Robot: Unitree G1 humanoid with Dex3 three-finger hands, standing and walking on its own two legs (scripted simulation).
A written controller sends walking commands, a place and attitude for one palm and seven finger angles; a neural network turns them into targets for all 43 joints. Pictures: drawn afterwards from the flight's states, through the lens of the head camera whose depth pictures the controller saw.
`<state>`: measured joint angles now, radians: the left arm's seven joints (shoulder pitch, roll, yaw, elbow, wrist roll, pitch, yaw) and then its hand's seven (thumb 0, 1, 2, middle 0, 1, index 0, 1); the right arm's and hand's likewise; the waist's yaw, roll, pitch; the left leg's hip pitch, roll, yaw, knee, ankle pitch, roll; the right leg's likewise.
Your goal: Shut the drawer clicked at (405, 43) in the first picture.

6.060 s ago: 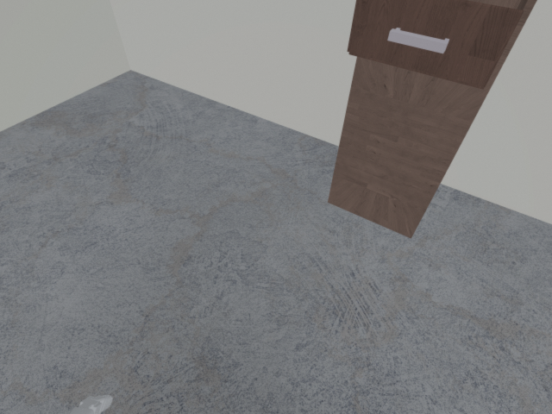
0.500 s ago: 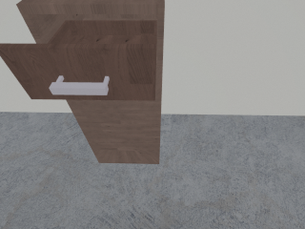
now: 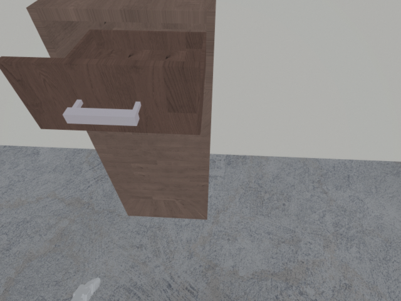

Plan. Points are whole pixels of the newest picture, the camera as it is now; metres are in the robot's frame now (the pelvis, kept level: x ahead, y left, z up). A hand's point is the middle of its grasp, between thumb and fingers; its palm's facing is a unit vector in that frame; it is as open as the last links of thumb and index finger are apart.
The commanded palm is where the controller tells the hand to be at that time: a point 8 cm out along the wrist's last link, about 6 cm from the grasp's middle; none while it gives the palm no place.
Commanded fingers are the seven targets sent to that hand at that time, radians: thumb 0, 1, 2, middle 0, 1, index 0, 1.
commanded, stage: raise the hand and make a fist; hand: left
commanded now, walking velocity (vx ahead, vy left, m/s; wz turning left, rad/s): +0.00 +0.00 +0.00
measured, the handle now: (105, 110) +0.44 +0.23 +0.16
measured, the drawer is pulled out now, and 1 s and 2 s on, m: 0.19 0.19 0.19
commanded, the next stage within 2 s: bring the fist close to the handle in 1.78 s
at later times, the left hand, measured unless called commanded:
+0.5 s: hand (89, 278) +0.14 +0.18 +0.08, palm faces +0.11 -0.99 -0.06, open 4.9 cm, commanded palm +0.14 +0.23 +0.07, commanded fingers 0.00 0.90 0.90 -0.84 -0.99 -0.84 -0.99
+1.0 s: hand (85, 214) +0.21 +0.19 +0.15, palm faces -0.01 -1.00 -0.10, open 3.1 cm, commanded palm +0.19 +0.23 +0.18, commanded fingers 0.00 0.90 0.90 -1.34 -1.53 -1.34 -1.53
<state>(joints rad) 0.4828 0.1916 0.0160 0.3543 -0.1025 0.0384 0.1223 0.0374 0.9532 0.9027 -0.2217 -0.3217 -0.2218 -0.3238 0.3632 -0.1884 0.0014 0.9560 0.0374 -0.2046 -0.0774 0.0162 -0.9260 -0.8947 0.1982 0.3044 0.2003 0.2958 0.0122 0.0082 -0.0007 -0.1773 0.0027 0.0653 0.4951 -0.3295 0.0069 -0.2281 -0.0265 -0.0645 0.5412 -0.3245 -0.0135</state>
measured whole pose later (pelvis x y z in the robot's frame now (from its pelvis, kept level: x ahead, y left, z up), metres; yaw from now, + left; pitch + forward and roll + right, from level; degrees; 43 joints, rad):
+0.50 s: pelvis -0.05 -0.02 -0.03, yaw +4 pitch +2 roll -2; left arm 0.36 0.22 0.16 -0.12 -0.28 -0.41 -0.27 0.02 0.90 0.91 -0.65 -0.79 -0.65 -0.79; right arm 0.19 -0.25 0.03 0.56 0.04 -0.27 -0.07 0.01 -0.91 -0.90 0.20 0.30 0.20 0.30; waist 0.07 0.03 -0.03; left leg -0.47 0.04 -0.05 0.85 -0.42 -0.02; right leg -0.44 0.00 -0.17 0.79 -0.40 -0.05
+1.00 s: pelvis -0.04 +0.00 +0.00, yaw +2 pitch -2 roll -1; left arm 0.12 0.28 0.17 -0.26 -0.26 0.12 -0.24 0.01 0.89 0.90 -1.15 -1.33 -1.15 -1.33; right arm 0.23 -0.28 0.05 0.63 0.06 -0.30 -0.10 0.01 -0.91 -0.90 0.20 0.30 0.20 0.30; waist 0.06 0.04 -0.02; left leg -0.23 0.01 0.03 0.57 -0.32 0.02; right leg -0.23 -0.02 -0.10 0.55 -0.28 -0.01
